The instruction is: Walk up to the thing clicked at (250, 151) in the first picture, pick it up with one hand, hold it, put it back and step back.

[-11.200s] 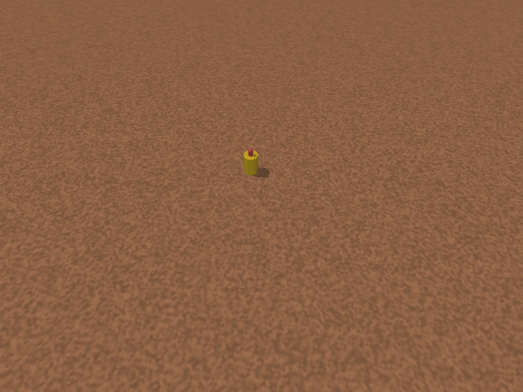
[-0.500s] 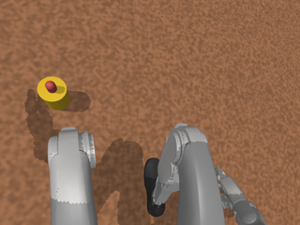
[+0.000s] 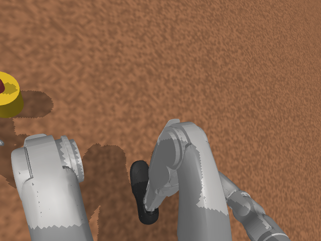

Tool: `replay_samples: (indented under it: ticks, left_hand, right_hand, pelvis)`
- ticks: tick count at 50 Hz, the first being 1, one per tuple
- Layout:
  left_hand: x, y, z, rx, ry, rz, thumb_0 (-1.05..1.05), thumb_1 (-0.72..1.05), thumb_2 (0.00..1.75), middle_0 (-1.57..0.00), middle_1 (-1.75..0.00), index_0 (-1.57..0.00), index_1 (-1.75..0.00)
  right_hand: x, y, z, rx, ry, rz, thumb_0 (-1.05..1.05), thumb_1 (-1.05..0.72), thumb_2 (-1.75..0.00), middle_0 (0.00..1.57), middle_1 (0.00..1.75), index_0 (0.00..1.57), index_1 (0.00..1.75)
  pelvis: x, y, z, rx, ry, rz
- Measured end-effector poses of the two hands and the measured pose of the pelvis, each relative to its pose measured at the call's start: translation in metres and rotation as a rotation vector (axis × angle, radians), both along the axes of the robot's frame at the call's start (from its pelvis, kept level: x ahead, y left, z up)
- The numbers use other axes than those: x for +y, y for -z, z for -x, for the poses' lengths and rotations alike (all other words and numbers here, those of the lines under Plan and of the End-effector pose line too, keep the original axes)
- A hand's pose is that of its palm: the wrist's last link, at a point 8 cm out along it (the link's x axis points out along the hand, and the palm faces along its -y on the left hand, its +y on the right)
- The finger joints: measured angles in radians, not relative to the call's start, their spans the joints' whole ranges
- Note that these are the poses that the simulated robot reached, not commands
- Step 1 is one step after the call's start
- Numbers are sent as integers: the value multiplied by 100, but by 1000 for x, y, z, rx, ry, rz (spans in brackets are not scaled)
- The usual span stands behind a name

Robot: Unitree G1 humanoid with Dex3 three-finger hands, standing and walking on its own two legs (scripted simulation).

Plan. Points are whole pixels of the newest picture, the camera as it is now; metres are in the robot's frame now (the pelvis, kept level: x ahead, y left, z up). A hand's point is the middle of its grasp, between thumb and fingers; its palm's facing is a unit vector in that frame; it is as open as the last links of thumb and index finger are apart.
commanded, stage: close in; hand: left
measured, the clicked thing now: (0, 93) +0.45 +0.27 -0.20
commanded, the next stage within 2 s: rest palm in 0.28 s
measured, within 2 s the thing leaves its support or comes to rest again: leaves its support in 1.52 s
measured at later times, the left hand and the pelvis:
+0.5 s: hand out of the picture +0.41 +0.28 -0.17, palm faces +0.31 -0.95 -0.01, open 16.9 cm; pelvis -0.01 +0.01 -0.01, yaw -2 degrees
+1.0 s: hand out of the picture +0.43 +0.28 -0.18, palm faces +0.34 -0.94 -0.02, open 9.9 cm; pelvis -0.01 +0.01 +0.00, yaw -3 degrees
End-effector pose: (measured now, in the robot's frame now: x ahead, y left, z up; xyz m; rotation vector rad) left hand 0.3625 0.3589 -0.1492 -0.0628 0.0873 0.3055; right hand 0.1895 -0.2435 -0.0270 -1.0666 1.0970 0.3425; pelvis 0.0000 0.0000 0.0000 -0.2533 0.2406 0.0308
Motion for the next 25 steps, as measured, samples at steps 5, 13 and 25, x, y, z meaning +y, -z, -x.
replay_samples:
  ticks: [5,13,25]
  left_hand:
    - [-7,2,0,1,13,-36,-2,-59,3,-6,-8,-7,-8]
    - [-25,10,-4,-2,19,-34,-2,-57,4,-5,-7,-6,-7]
    - [-38,23,-14,-12,-12,-60,-2,-44,12,-6,-8,-6,-8]
  right_hand:
    - [-2,-1,11,33,-7,26,0,-95,-91,20,30,21,30]
    - [-2,-3,31,81,-7,52,0,-94,-90,21,30,21,30]
    - [1,-4,46,139,-8,86,0,-92,-90,21,30,21,30]
  pelvis:
    - [1,2,3,-20,3,8]
    - [3,4,6,-42,10,23]
    - [6,6,7,-65,24,43]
